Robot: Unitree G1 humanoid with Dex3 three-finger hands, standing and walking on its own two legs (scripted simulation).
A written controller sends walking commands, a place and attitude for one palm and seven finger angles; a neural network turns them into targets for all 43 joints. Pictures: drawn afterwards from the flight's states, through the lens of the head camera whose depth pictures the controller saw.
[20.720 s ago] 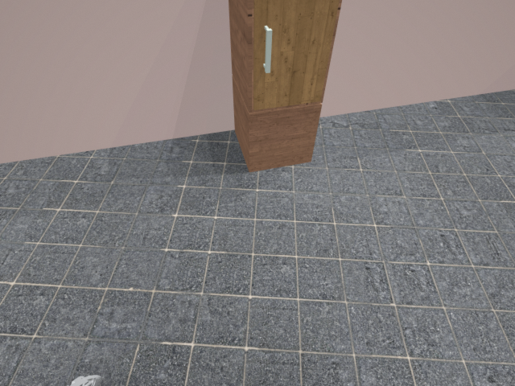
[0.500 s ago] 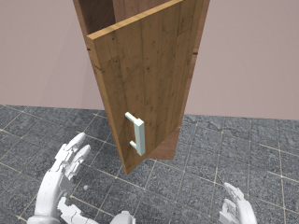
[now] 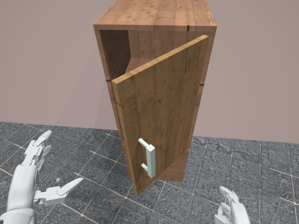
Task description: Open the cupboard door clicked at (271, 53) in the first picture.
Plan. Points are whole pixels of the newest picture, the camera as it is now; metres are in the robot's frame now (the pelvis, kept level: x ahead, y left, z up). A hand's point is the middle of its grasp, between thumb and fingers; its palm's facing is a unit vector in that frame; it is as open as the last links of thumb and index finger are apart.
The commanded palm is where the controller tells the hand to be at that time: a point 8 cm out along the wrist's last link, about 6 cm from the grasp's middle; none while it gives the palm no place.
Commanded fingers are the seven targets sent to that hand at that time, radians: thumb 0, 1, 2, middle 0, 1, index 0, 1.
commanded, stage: draw the hand back to the body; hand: left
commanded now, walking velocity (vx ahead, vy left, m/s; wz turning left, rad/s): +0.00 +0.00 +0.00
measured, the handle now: (147, 158) +0.34 +0.05 -0.04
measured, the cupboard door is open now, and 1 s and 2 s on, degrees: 50 50 50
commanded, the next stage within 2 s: step back with the hand held close in 0.66 s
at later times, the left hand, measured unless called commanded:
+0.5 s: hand (36, 155) +0.20 +0.25 +0.17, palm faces +0.44 -0.81 -0.39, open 7.7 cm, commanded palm +0.15 +0.29 +0.19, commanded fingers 0.00 0.90 0.90 -0.20 -0.30 -0.20 -0.30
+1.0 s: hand (36, 157) +0.20 +0.24 +0.18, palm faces +0.37 -0.79 -0.48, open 7.5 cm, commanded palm +0.14 +0.29 +0.19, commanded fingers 0.00 0.90 0.90 -0.20 -0.30 -0.20 -0.30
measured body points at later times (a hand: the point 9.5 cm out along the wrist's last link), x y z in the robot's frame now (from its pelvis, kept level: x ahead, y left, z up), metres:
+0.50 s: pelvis +0.01 -0.01 +0.02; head -0.01 -0.03 +0.47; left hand +0.17 +0.29 +0.19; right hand +0.20 -0.23 -0.06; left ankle +0.02 +0.11 -0.72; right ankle -0.05 -0.13 -0.72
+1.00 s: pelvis -0.01 -0.01 +0.02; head +0.00 -0.03 +0.47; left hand +0.17 +0.28 +0.20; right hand +0.17 -0.25 -0.06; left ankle +0.02 +0.11 -0.72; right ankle -0.05 -0.13 -0.72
